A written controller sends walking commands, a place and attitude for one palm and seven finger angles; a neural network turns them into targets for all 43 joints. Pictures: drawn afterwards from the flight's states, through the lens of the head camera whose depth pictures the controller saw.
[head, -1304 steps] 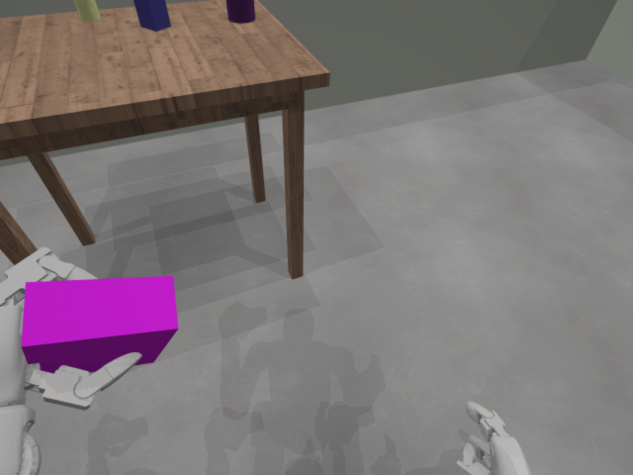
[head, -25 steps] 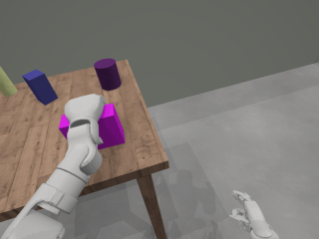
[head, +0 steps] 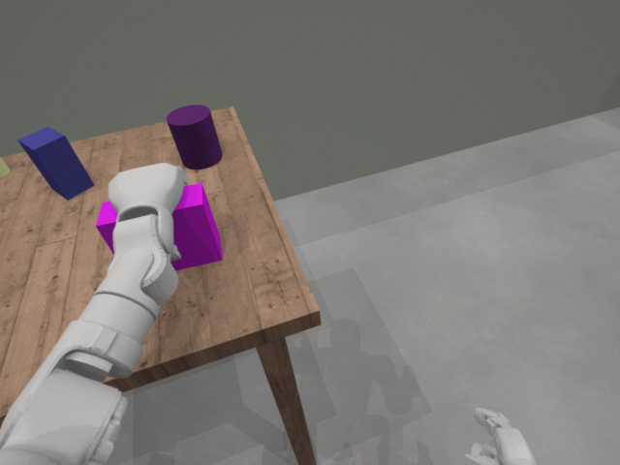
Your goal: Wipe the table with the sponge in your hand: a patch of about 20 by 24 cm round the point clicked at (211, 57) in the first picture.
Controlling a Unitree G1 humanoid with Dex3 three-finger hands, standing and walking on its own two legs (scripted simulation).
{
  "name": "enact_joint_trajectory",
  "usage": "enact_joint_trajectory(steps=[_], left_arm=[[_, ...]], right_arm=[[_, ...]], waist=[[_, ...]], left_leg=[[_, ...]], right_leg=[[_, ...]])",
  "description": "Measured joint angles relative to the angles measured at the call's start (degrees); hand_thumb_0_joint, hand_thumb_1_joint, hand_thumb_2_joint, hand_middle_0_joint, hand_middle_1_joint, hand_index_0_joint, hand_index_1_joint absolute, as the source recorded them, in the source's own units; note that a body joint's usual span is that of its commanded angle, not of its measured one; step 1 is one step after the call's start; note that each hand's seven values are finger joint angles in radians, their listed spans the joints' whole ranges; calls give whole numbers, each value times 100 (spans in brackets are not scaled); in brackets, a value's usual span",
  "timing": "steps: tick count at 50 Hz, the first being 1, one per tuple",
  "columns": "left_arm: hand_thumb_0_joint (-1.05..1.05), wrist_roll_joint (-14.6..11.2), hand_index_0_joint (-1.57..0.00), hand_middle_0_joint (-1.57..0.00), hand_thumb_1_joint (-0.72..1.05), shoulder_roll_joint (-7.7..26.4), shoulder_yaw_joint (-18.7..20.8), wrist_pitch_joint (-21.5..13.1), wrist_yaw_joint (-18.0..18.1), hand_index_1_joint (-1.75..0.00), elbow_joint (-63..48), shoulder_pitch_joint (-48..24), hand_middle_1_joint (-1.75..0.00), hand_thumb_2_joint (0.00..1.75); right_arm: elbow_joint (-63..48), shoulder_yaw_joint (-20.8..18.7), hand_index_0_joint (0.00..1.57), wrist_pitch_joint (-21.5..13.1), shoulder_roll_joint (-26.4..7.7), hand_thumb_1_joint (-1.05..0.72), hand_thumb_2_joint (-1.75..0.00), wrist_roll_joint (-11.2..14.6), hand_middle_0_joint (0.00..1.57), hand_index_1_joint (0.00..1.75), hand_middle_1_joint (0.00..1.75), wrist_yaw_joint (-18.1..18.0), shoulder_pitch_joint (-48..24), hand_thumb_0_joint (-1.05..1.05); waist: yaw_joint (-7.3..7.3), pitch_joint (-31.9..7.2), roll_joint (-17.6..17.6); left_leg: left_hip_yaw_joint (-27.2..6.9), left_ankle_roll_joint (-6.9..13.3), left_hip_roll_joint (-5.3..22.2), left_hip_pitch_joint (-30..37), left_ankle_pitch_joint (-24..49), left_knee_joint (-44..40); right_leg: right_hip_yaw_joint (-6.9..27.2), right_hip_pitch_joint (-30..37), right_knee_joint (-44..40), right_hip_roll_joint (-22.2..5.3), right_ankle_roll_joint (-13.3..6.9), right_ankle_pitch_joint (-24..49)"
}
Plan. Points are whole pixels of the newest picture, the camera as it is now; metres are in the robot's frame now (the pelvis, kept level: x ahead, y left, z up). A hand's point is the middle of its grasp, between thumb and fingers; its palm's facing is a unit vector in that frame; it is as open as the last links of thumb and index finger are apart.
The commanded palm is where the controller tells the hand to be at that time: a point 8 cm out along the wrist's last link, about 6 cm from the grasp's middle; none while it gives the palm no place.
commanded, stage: wipe forward along the third lane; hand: left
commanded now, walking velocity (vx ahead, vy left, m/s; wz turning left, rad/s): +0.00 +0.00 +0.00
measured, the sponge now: (169, 241) +0.38 +0.24 +0.11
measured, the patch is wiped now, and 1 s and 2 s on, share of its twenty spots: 0.95 1.00 1.00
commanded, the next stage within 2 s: wipe back along the third lane in 0.86 s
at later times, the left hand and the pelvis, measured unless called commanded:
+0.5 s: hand (161, 198) +0.44 +0.27 +0.14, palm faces -0.05 +0.02 -1.00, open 9.6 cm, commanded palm +0.42 +0.27 +0.17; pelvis +0.01 +0.01 +0.00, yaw +0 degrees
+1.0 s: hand (161, 178) +0.48 +0.29 +0.14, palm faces -0.09 +0.02 -1.00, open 9.6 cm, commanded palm +0.46 +0.29 +0.17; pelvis +0.01 +0.02 +0.00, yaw -1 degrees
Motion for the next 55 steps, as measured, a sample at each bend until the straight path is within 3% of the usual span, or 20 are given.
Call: enact_joint_trajectory(steps=[19,49,55], left_arm=[[0,137,-82,-77,-50,253,362,-883,248,-137,1684,-980,-139,109],[1,438,-82,-78,-51,680,592,-1259,458,-138,3381,-2287,-138,110],[1,376,-81,-77,-50,687,613,-1250,549,-138,2974,-1901,-139,110]], right_arm=[[147,-164,20,68,-45,-90,-89,12,20,30,30,-44,617,1],[226,-260,20,13,22,-90,-89,-54,21,30,30,65,997,0],[196,-346,20,78,-4,-90,-89,-50,21,30,30,122,1230,0]], waist=[[-273,-85,-96],[-682,-149,-210],[-613,-202,-167]], left_leg=[[17,57,1,-341,-22,70],[63,150,-12,-941,-121,284],[146,168,13,-877,-193,296]], right_leg=[[17,-268,-100,0,55,72],[57,-777,-99,-14,147,94],[142,-726,-120,9,159,73]])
